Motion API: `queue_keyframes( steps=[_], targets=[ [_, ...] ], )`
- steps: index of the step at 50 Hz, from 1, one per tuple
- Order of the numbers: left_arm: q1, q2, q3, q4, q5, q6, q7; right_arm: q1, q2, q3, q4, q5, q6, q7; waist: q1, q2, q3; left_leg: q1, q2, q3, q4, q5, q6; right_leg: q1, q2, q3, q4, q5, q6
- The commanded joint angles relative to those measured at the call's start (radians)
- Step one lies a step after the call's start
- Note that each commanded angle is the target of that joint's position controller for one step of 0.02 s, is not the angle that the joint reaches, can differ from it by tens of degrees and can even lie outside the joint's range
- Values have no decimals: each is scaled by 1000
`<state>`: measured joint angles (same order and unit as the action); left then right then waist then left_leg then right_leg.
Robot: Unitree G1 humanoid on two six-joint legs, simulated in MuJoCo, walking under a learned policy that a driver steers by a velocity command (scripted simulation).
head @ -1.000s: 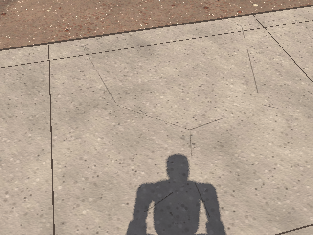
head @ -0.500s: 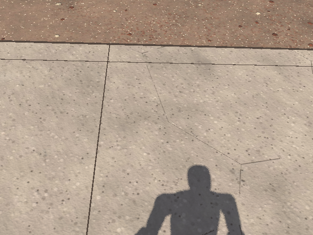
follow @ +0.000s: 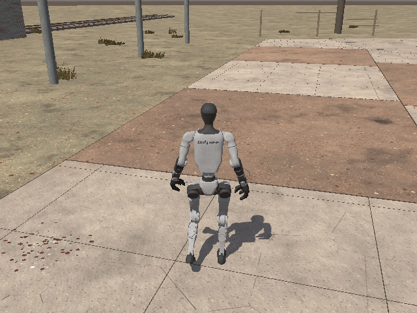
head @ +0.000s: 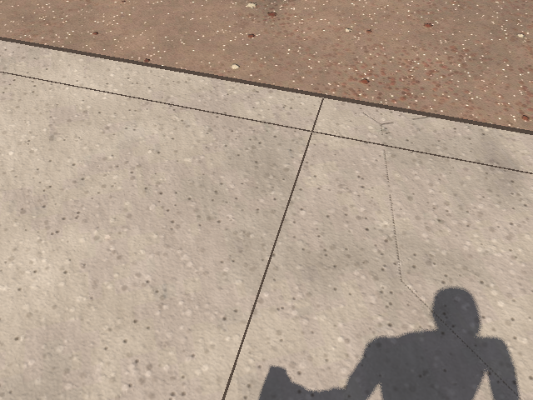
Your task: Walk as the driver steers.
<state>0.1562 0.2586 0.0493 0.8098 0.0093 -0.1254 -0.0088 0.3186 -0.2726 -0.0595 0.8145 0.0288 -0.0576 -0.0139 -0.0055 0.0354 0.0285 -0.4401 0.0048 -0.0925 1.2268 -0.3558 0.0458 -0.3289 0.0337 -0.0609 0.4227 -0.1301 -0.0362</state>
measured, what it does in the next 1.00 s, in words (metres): walks ahead: left foot, then right foot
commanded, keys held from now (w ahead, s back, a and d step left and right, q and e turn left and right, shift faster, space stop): w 0.54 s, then w+e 0.46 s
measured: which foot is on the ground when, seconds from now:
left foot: up 0.00-0.34, down 0.36-0.94, up 0.96-1.00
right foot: down 0.00-0.38, up 0.40-0.90, down 0.92-1.00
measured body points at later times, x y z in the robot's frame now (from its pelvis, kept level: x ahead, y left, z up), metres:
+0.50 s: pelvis +0.26 +0.08 +0.00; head +0.29 +0.10 +0.45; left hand +0.31 +0.36 -0.14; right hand +0.41 -0.18 -0.10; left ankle +0.30 +0.17 -0.74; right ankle +0.20 -0.08 -0.64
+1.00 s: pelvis +0.54 +0.03 -0.02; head +0.58 +0.02 +0.43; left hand +0.75 +0.26 -0.12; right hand +0.55 -0.25 -0.15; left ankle +0.36 +0.18 -0.64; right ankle +0.62 -0.05 -0.74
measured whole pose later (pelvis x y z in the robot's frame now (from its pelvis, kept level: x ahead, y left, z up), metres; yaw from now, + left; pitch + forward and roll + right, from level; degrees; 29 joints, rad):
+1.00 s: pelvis +0.54 +0.03 -0.02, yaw -8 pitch +3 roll +0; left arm 0.11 0.28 0.06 0.74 -0.02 -0.07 -0.05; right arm 0.31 -0.27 -0.05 0.85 0.01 -0.09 -0.01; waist -0.02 0.00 0.05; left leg -0.22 0.03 0.03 1.11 -0.46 -0.01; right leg -0.50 0.07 -0.04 0.62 -0.18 -0.11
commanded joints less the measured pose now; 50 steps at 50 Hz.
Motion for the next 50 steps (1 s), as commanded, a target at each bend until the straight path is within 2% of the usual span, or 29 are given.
queue_keyframes(
  steps=[1, 4, 6, 10, 13, 15, 16, 17, 18, 19, 20, 21, 22, 23, 24, 25, 28, 34, 37, 40, 42, 43, 44, 45, 46, 47, 48, 49, 50],
  targets=[
    [53, 79, 20, -7, 1, -15, -10, 52, -21, -9, -66, 2, 0, 4, -5, -105, -52, -160, 104, -30, -21, 50, 3, 157, -269, 284, -269, 7, -182],
    [79, 122, 34, 25, -11, -23, -14, -37, -13, 1, -108, -15, 3, 3, -3, -79, -11, -227, 124, -22, -173, 117, -8, 152, -286, 223, -316, 84, -216],
    [89, 142, 38, 34, -15, -15, -10, -97, -17, 8, -128, -22, -8, 11, 7, -72, -10, -242, 136, 3, -297, 223, -13, 179, -277, 176, -321, 120, -210],
    [144, 174, 38, 55, -29, 6, -6, -239, -14, 20, -164, -14, -25, 31, 60, -89, 10, -160, 101, 81, -524, 352, -22, 177, -241, 85, -295, 131, -168],
    [197, 190, 38, 83, -39, 23, -8, -311, -36, 17, -201, -5, -27, 42, 77, -108, 26, -150, 84, 92, -610, 303, -6, 253, -284, 102, -262, 95, -150],
    [198, 202, 40, 92, -44, 36, -6, -308, -57, 10, -212, -6, -31, 49, 55, -121, 22, -107, 63, 109, -661, 242, 22, 297, -310, 109, -212, 129, -133],
    [181, 207, 39, 92, -45, 43, -4, -251, -74, -1, -200, -10, -32, 49, 11, -122, -6, -10, 36, 133, -701, 242, 39, 295, -300, 89, -141, 236, -115],
    [181, 192, 32, 93, -42, 47, -2, -127, -112, -25, -160, -16, -32, 44, -49, -104, -80, 165, 0, 157, -727, 242, 62, 271, -254, 45, 18, 381, -90],
    [178, 151, 15, 78, -26, 46, 2, 55, -180, -55, -116, -20, -29, 33, -125, -47, -198, 430, 83, 57, -713, 252, 107, 129, -199, -10, 276, 325, -47],
    [255, 41, -22, 42, -10, 26, -3, 161, -304, -80, -104, -36, -21, 24, -106, 213, -316, 783, 349, -403, -789, 141, 260, -282, -42, -46, 690, -108, 27],
    [251, 81, -14, 57, -26, 2, -6, 188, -234, -61, -97, -24, -25, 29, -113, 209, -391, 806, 407, -652, -924, 83, 303, -416, -21, 118, 869, -424, 19],
    [182, 153, 7, 33, -54, -9, -11, 118, -178, -41, -105, -25, -31, 34, -96, 150, -256, 705, 375, -516, -925, 103, 258, -498, -81, 140, 918, -368, -2],
    [124, 149, 6, 18, -54, -9, -8, 40, -136, -28, -119, -23, -32, 36, -68, 94, -181, 578, 328, -370, -930, 177, 226, -478, -129, 119, 879, -277, -12],
    [97, 137, 8, 17, -35, -2, -4, -23, -104, -19, -125, -26, -34, 42, -38, 43, -121, 455, 284, -275, -962, 251, 209, -436, -159, 114, 815, -211, -8],
    [109, 130, 13, 20, -26, 12, -2, -59, -78, -12, -128, -30, -39, 45, -3, 55, -101, 373, 250, -209, -996, 295, 192, -369, -185, 125, 760, -163, -6],
    [125, 110, 11, 26, -25, 26, -4, -73, -75, -14, -124, -31, -44, 47, 16, 59, -89, 322, 233, -174, -1029, 316, 192, -322, -188, 122, 735, -131, 0],
    [108, 79, 9, 21, -21, 53, 1, -46, -102, -24, -90, -32, -61, 40, 35, 28, -53, 293, 224, -81, -1080, 424, 206, -347, -183, 119, 651, -39, 22],
    [-60, 55, 4, -26, -29, 54, -14, 15, -125, -31, -31, -40, -59, 13, -25, 21, 12, 345, 210, 91, -1121, 407, 146, -391, -137, 131, 351, 237, 19],
    [-144, 46, -1, -65, -29, 51, -27, 50, -133, -34, 0, -34, -55, 5, -60, 13, 46, 416, 234, 142, -1119, 405, 130, -407, -120, 108, 256, 264, 4],
    [-205, 41, -5, -108, -29, 49, -48, 74, -135, -36, 27, -27, -39, 1, -78, 10, 66, 518, 264, 177, -1071, 454, 115, -439, -112, 77, 203, 193, -18],
    [-216, 47, -3, -133, -30, 48, -63, 63, -148, -40, 31, -23, -25, -4, -67, 22, 61, 563, 278, 202, -1007, 596, 97, -418, -93, 37, 185, 97, -42],
    [-199, 59, 3, -140, -29, 48, -67, 46, -163, -43, 25, -22, -18, -8, -48, 39, 38, 571, 276, 221, -948, 767, 84, -362, -66, 2, 182, 44, -59],
    [-155, 77, 14, -140, -29, 51, -68, 37, -180, -47, 19, -22, -11, -14, -22, 64, -6, 576, 272, 237, -863, 961, 71, -279, -28, -36, 191, -8, -77],
    [-46, 110, 34, -119, -31, 53, -67, 24, -190, -49, 13, -22, 0, -21, 39, 74, -73, 557, 255, 260, -711, 1105, 53, -134, 17, -63, 179, -27, -101],
    [117, 168, 66, -82, -33, 56, -56, 17, -188, -45, 4, -20, 4, -27, 121, 47, -159, 447, 213, 283, -488, 1070, 19, 116, 45, -40, 125, 28, -141],
    [264, 271, 97, -61, -30, 66, -30, 38, -148, -26, -27, -43, -9, -27, 157, -120, -272, 165, 152, 288, -147, 643, -24, 436, -159, 270, 121, 81, -218],
    [228, 308, 96, -85, -35, 59, -33, 117, -23, 15, -62, -46, -46, -5, 56, -316, -403, -235, -77, 124, 192, -195, -79, 736, -381, 860, -48, -92, -422],
    [249, 229, 75, -82, -29, 58, -32, 8, -122, -6, -76, -13, -87, 13, 125, -190, -401, -341, -16, -41, 235, -169, -45, 733, -360, 843, -116, -139, -369],
    [213, 180, 64, -86, -26, 54, -28, -71, -138, -9, -105, 13, -102, 18, 118, -140, -266, -378, 26, -21, 191, -93, -22, 615, -322, 678, -113, -82, -323]
  ],
)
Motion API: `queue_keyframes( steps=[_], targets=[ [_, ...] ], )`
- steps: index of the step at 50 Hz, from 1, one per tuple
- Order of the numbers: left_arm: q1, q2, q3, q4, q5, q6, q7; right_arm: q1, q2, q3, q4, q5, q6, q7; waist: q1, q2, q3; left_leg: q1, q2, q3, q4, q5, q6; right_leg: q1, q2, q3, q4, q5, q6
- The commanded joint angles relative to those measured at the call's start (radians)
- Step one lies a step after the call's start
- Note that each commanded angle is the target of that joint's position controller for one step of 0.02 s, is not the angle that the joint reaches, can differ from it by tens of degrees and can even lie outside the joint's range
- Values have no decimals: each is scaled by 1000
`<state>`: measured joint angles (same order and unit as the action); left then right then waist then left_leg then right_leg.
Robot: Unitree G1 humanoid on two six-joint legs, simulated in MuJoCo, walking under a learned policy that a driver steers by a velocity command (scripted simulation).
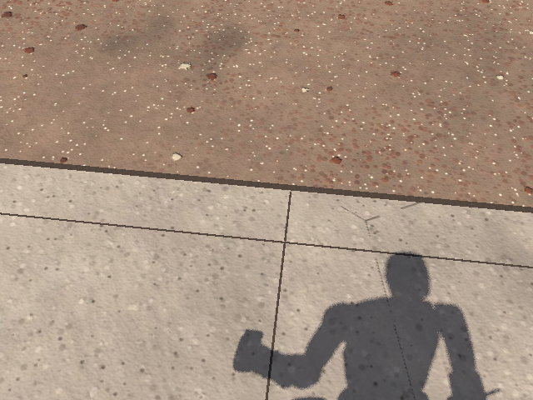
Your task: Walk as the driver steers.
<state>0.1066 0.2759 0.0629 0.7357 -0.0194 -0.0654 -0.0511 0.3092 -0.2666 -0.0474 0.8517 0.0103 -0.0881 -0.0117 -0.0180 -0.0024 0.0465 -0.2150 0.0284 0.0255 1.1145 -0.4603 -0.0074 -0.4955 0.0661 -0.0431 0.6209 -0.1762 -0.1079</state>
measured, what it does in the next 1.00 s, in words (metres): walks ahead, turning right: left foot, then right foot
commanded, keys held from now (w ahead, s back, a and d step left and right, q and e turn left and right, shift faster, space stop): w+e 0.56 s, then w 0.40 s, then w+q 0.04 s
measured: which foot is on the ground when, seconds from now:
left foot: up 0.00-0.40, down 0.42-0.94, up 0.96-1.00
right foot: down 0.00-0.42, up 0.44-0.90, down 0.92-1.00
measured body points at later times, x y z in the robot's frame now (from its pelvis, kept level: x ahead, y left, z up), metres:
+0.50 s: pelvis +0.29 +0.02 +0.01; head +0.31 +0.02 +0.46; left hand +0.42 +0.28 -0.11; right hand +0.41 -0.27 -0.06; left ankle +0.39 +0.11 -0.72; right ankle +0.12 -0.06 -0.64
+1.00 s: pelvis +0.51 -0.11 +0.01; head +0.53 -0.14 +0.46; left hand +0.80 +0.01 -0.06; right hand +0.40 -0.37 -0.13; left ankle +0.43 +0.09 -0.64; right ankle +0.53 -0.23 -0.72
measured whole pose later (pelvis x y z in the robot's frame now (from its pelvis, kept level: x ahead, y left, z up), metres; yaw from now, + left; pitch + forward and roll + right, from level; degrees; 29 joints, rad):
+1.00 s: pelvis +0.51 -0.11 +0.01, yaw -25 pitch +2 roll +1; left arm 0.10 0.25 0.04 0.63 0.00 -0.06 -0.03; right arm 0.36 -0.30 -0.05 0.88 0.03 -0.08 0.01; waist -0.05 0.01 0.03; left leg -0.25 0.05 0.00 1.02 -0.46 0.00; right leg -0.44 0.00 -0.04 0.58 -0.18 -0.06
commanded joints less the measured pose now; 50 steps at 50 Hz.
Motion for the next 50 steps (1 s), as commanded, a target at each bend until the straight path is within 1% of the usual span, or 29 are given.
queue_keyframes(
  steps=[1, 2, 3, 5, 9, 12, 15, 17, 19, 20, 21, 22, 23, 24, 25, 26, 27, 29, 32, 37, 41, 43, 44, 45, 46, 47, 48, 49, 50],
  targets=[
    [193, 143, 43, -26, 1, -9, 14, -86, -130, -18, -147, 17, -75, 9, 78, 12, -184, -564, 47, -128, 202, 82, 33, 608, -309, 541, -323, 73, -218],
    [136, 108, 33, -44, 4, -10, 16, -94, -142, -29, -144, -8, -67, 0, 44, 24, -143, -499, 78, -120, 117, 116, 24, 487, -274, 463, -339, 164, -199],
    [110, 101, 28, -60, 14, -10, 20, -77, -139, -33, -147, -17, -53, 0, 13, 0, -121, -439, 91, -124, 82, 137, 16, 402, -251, 433, -365, 211, -200],
    [109, 114, 34, -67, 10, -13, 27, -56, -113, -32, -156, -26, -31, -1, -9, -17, -103, -405, 93, -105, 4, 157, -13, 315, -228, 387, -395, 286, -210],
    [165, 153, 45, -58, 0, -9, 51, -186, -77, -19, -204, -32, -18, -6, 26, -36, -61, -410, 57, -76, -262, 369, -56, 239, -167, 295, -399, 311, -168],
    [210, 155, 46, -48, -6, 3, 60, -293, -57, -9, -229, -21, -27, 6, 74, -70, -61, -334, 2, -65, -481, 530, -55, 230, -133, 286, -368, 214, -123],
    [255, 155, 46, -35, -12, 13, 64, -355, -84, -16, -254, -6, -39, 21, 96, -87, -59, -307, -24, -86, -575, 527, -44, 293, -167, 367, -316, 146, -112],
    [258, 152, 47, -36, -10, 19, 68, -349, -112, -28, -259, -4, -49, 29, 81, -100, -63, -282, -31, -106, -624, 461, -22, 356, -193, 437, -260, 119, -98],
    [228, 149, 48, -47, -7, 24, 70, -267, -134, -42, -243, -2, -59, 29, 28, -129, -80, -170, -36, -93, -669, 405, 15, 368, -190, 472, -189, 157, -74],
    [213, 120, 38, -58, -3, 23, 67, -171, -159, -57, -223, -11, -64, 22, -22, -120, -138, -10, -12, -96, -693, 413, 48, 336, -142, 444, -85, 203, -45],
    [203, 63, 16, -81, 12, 18, 62, -22, -214, -72, -212, -27, -65, 12, -88, -29, -271, 246, 149, -241, -671, 372, 116, 216, -82, 363, 178, 97, -7],
    [347, 6, -3, -106, -15, 8, 62, 74, -285, -92, -176, -38, -51, 15, -33, 308, -400, 581, 373, -683, -736, 182, 280, -144, 56, 230, 496, -363, 60],
    [354, 104, 10, -84, -24, 7, 64, 66, -198, -74, -186, -14, -45, 19, -48, 262, -353, 561, 403, -806, -788, -25, 276, -282, -24, 245, 648, -401, 74],
    [252, 163, 27, -91, -18, 13, 64, 26, -135, -57, -197, -11, -38, 15, -75, 151, -221, 442, 359, -654, -803, -19, 229, -317, -60, 232, 694, -305, 83],
    [195, 156, 29, -104, -7, 19, 65, -23, -120, -48, -201, -18, -29, 14, -59, 75, -144, 318, 315, -522, -817, 99, 200, -290, -94, 196, 684, -230, 91],
    [159, 143, 31, -118, 3, 19, 61, -54, -101, -41, -193, -21, -25, 14, -41, 64, -82, 219, 274, -428, -843, 205, 191, -272, -119, 190, 640, -182, 95],
    [164, 125, 33, -123, -2, 23, 54, -71, -90, -35, -188, -27, -25, 13, -16, 93, -62, 153, 245, -352, -870, 263, 180, -229, -146, 184, 611, -153, 95],
    [175, 82, 26, -124, -10, 34, 48, -71, -88, -36, -170, -20, -33, 18, -1, 115, -48, 89, 216, -259, -917, 320, 189, -189, -158, 156, 566, -133, 98],
    [129, 46, 13, -140, 1, 36, 49, -45, -126, -48, -130, -17, -42, 24, 3, 81, -32, 84, 227, -189, -957, 427, 225, -215, -160, 160, 437, -72, 107],
    [-14, 25, -6, -158, 7, 10, 25, -24, -163, -52, -85, 3, -24, 22, -34, 64, -16, 112, 191, -53, -960, 510, 199, -156, -157, 82, 127, 152, 101],
    [-121, 36, -7, -198, -4, 0, 9, 51, -195, -56, -38, 18, -5, 23, -65, 81, 11, 183, 230, -51, -936, 509, 186, -117, -132, 41, -3, 118, 78],
    [-121, 57, 1, -207, -2, -2, 5, 56, -209, -59, -21, 26, 8, 20, -44, 100, 10, 232, 254, -52, -891, 594, 172, -78, -113, 26, -52, 49, 48],
    [-72, 75, 11, -196, 2, -3, 6, 44, -218, -60, -17, 28, 13, 17, -4, 108, -19, 238, 247, -34, -827, 733, 157, 12, -86, 4, -86, 38, 27],
    [44, 105, 30, -160, 9, -3, 11, 33, -214, -56, -13, 32, 18, 14, 64, 97, -90, 212, 213, 12, -689, 882, 133, 190, -53, -24, -134, 75, 1],
    [204, 159, 57, -113, 14, 1, 22, 38, -184, -42, -16, 21, 17, 9, 133, 74, -194, 94, 166, 54, -485, 850, 97, 444, -79, 14, -114, 105, -31],
    [348, 271, 81, -98, 34, 6, 36, 88, -94, -8, -59, -8, 3, 13, 147, -133, -354, -272, 55, 86, -84, 453, 31, 836, -353, 410, -108, 82, -161],
    [362, 257, 72, -89, 15, 6, 34, 108, -73, 4, -52, -4, -19, 18, 128, -247, -456, -470, -45, -55, 137, -110, 14, 915, -473, 770, -275, -27, -254],
    [313, 188, 49, -90, 16, 2, 31, 42, -161, -22, -64, 30, -29, 26, 136, -157, -326, -572, 16, -118, 214, -80, 27, 812, -449, 661, -298, -83, -208],
    [252, 148, 36, -93, 15, -1, 30, -24, -162, -22, -81, 42, -30, 27, 113, -120, -213, -578, 58, -98, 187, 5, 39, 673, -408, 504, -312, -49, -168]
  ],
)
Velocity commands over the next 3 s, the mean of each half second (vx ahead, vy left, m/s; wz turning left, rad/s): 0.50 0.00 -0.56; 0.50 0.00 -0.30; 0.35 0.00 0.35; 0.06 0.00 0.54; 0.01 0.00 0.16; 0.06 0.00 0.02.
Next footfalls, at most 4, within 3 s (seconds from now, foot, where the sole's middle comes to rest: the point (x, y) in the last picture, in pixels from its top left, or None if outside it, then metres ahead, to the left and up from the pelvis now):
0.42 left None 0.43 0.10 -0.75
0.92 right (375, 343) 0.57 -0.25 -0.75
1.42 left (321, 232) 0.90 -0.14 -0.75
1.90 right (397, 239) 0.87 -0.36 -0.75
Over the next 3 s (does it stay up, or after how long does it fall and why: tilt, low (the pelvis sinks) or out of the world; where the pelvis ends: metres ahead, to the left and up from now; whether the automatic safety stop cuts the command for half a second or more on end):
stays up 0.83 -0.23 0.02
